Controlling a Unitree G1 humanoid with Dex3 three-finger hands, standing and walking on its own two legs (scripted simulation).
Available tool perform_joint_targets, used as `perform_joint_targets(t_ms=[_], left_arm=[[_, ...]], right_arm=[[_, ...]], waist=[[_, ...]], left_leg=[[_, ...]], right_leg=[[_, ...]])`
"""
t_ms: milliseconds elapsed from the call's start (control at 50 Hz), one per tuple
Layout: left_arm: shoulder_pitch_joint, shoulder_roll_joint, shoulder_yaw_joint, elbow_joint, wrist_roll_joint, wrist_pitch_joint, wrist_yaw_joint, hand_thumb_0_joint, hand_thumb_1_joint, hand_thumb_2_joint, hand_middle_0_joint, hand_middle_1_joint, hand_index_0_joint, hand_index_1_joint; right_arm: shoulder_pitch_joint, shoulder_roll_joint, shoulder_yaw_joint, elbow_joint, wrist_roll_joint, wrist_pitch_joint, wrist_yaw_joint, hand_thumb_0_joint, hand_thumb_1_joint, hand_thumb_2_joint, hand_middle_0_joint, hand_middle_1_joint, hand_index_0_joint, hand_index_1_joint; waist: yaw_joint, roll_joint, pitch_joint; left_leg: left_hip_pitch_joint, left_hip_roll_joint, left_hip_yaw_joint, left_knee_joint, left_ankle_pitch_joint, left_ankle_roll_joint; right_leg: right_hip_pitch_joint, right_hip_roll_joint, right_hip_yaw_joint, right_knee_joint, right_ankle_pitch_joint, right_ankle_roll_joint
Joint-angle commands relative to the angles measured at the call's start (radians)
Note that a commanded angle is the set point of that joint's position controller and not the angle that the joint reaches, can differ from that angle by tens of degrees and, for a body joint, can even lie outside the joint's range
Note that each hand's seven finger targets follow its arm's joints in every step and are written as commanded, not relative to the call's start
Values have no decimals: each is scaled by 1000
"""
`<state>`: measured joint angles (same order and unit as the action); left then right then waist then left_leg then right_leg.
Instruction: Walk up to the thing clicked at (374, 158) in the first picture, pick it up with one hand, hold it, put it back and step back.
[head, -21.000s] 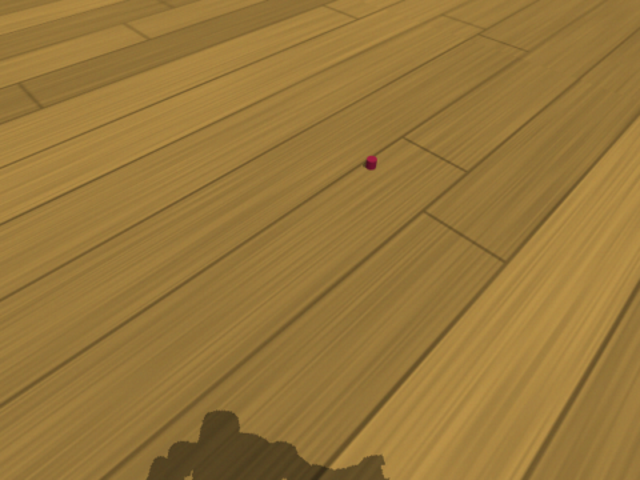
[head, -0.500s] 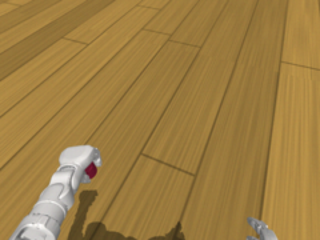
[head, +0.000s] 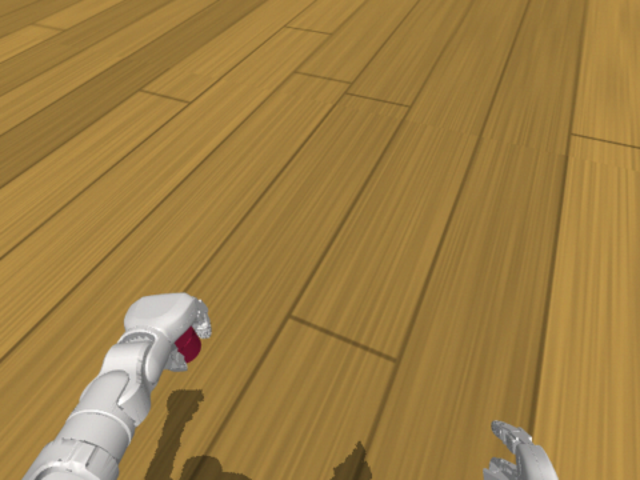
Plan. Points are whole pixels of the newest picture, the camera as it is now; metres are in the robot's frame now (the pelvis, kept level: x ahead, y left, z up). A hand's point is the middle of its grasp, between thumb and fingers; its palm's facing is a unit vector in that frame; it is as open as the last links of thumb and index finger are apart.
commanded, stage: hold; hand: left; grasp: from above
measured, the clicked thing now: (180, 341) +0.32 +0.22 -0.06
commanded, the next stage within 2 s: crouch in 1.04 s
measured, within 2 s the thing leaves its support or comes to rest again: neither
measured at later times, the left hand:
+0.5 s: hand (169, 349) +0.29 +0.22 -0.02, palm faces -0.43 -0.05 -0.90, open 6.8 cm
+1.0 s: hand (169, 348) +0.29 +0.22 -0.02, palm faces -0.43 -0.06 -0.90, open 6.8 cm
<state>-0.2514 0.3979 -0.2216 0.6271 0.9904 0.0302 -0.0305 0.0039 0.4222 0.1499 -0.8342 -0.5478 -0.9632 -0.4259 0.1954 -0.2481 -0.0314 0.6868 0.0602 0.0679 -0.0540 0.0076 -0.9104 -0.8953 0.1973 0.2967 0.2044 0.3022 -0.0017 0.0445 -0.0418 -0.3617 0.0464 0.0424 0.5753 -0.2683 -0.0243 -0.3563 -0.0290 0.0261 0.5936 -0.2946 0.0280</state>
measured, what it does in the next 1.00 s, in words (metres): stands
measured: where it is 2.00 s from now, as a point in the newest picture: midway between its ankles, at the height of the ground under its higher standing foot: outside the picture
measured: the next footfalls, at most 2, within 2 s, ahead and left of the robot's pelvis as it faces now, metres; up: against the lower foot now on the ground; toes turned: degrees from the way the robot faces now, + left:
none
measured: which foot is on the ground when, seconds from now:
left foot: down 0.00-1.00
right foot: down 0.00-1.00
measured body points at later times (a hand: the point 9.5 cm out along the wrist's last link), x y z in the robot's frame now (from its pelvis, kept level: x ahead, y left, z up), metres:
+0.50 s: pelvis -0.01 +0.00 +0.01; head +0.00 -0.03 +0.45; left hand +0.31 +0.22 +0.03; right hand +0.15 -0.25 -0.11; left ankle +0.02 +0.14 -0.73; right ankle +0.01 -0.14 -0.73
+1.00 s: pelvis +0.00 +0.00 +0.01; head +0.00 -0.03 +0.46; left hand +0.31 +0.22 +0.03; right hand +0.16 -0.25 -0.11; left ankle +0.02 +0.14 -0.73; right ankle +0.01 -0.14 -0.73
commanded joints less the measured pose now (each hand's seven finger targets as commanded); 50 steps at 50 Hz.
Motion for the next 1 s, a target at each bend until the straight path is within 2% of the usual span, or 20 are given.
perform_joint_targets(t_ms=[0,40,180,200,340,460,520,580,620,640,660,680,720,740,760,840,880,920,940,980], left_arm=[[-320,212,117,-214,-5,-9,28,0,775,278,-967,-590,-1094,-461],[-306,196,106,-209,-6,-7,22,0,768,284,-968,-589,-1091,-464],[-298,213,118,-224,-9,-10,15,0,788,320,-1008,-574,-1117,-464],[-288,202,108,-226,-7,-9,13,0,785,313,-1003,-576,-1114,-463],[-300,219,122,-264,-9,-10,5,0,777,287,-984,-581,-1103,-460],[-305,216,114,-271,-22,-10,-10,0,761,293,-982,-565,-1095,-450],[-251,205,113,-255,-23,-6,-15,0,749,259,-962,-569,-1084,-445],[-285,222,121,-288,-17,-11,-14,0,713,273,-953,-555,-1064,-443],[-258,200,107,-263,-16,-7,-17,0,719,273,-953,-559,-1066,-444],[-270,212,118,-289,-18,-9,-18,0,721,266,-956,-551,-1069,-437],[-294,210,108,-295,-15,-9,-16,0,718,252,-948,-556,-1066,-437],[-302,237,136,-277,-12,-9,-12,0,712,252,-936,-566,-1058,-443],[-286,209,110,-293,-20,-12,-11,0,725,271,-962,-555,-1075,-440],[-281,194,100,-278,-17,-11,-13,0,727,297,-967,-567,-1077,-456],[-267,204,111,-269,-20,-10,-11,0,732,270,-949,-573,-1070,-450],[-293,224,125,-304,-11,-11,-7,0,724,275,-949,-570,-1067,-451],[-276,193,101,-275,-14,-6,-8,0,753,268,-964,-570,-1086,-446],[-264,198,109,-243,-9,-3,-5,0,730,266,-955,-560,-1073,-442],[-273,208,116,-268,-12,-8,-5,0,731,275,-951,-573,-1070,-453],[-270,205,110,-251,-6,-6,-4,0,719,270,-946,-576,-1065,-455]], right_arm=[[-78,-129,-43,-136,4,-43,-8,0,-905,-901,200,300,200,300],[-82,-127,-42,-137,3,-42,-9,0,-906,-902,200,300,200,300],[-103,-123,-36,-143,7,-42,-12,0,-907,-902,200,300,200,300],[-104,-122,-36,-143,5,-43,-12,0,-907,-903,200,300,200,300],[-113,-121,-34,-146,8,-42,-16,0,-907,-903,200,300,200,300],[-132,-120,-31,-153,11,-42,-19,0,-906,-903,200,300,200,300],[-130,-119,-31,-158,12,-43,-18,0,-908,-903,200,300,200,300],[-133,-119,-30,-161,12,-42,-19,0,-908,-904,200,300,200,300],[-132,-116,-29,-160,12,-42,-18,0,-907,-904,200,300,200,300],[-131,-116,-30,-159,12,-41,-18,0,-908,-904,200,300,200,300],[-129,-118,-30,-157,12,-41,-19,0,-909,-904,200,300,200,300],[-124,-118,-29,-152,11,-40,-20,0,-908,-903,200,300,200,300],[-136,-114,-28,-156,12,-41,-18,0,-909,-904,200,300,200,300],[-125,-119,-32,-157,12,-40,-18,0,-908,-904,200,300,200,300],[-135,-118,-30,-155,12,-39,-19,0,-907,-903,200,300,200,300],[-131,-115,-32,-153,11,-37,-18,0,-907,-903,200,300,200,300],[-136,-114,-29,-154,13,-36,-18,0,-907,-903,200,300,200,300],[-129,-115,-31,-151,13,-35,-18,0,-908,-904,200,300,200,300],[-129,-114,-31,-151,13,-34,-18,0,-908,-903,200,300,200,300],[-130,-116,-32,-152,13,-32,-18,0,-909,-904,200,300,200,300]], waist=[[9,-30,-237],[6,-40,-233],[11,-34,-216],[10,-38,-217],[14,-31,-220],[17,-34,-201],[26,-40,-195],[27,-27,-196],[14,-40,-190],[25,-33,-206],[14,-33,-213],[17,-35,-207],[23,-33,-205],[11,-31,-207],[20,-30,-200],[25,-22,-224],[22,-30,-206],[16,-56,-190],[24,-47,-202],[23,-32,-199]], left_leg=[[155,-58,7,-71,192,32],[159,-56,5,-76,191,34],[169,-57,12,-96,171,37],[170,-56,9,-96,174,37],[190,-56,14,-109,176,37],[200,-55,13,-127,170,35],[197,-52,9,-133,181,34],[204,-54,11,-138,178,35],[204,-56,14,-133,182,38],[214,-57,14,-132,195,37],[220,-56,13,-131,204,36],[216,-54,13,-131,195,37],[222,-55,11,-138,197,35],[229,-53,14,-139,199,36],[223,-53,11,-142,199,35],[234,-57,16,-136,218,37],[230,-56,14,-138,224,35],[220,-56,14,-138,210,38],[220,-56,15,-139,208,37],[225,-54,13,-144,218,34]], right_leg=[[60,49,-15,-108,182,-23],[58,50,-17,-111,183,-22],[75,47,-17,-132,159,-22],[71,48,-18,-131,164,-22],[80,48,-17,-145,164,-22],[86,50,-21,-161,148,-24],[97,52,-26,-158,155,-28],[99,51,-24,-166,153,-28],[91,49,-21,-167,164,-24],[104,47,-21,-167,175,-23],[94,50,-20,-162,186,-24],[100,49,-22,-170,174,-23],[105,50,-24,-169,173,-27],[103,50,-20,-168,182,-27],[104,51,-24,-170,176,-28],[120,46,-23,-172,201,-24],[108,49,-25,-171,203,-25],[105,47,-24,-176,194,-23],[114,47,-24,-177,190,-24],[110,50,-26,-173,192,-30]])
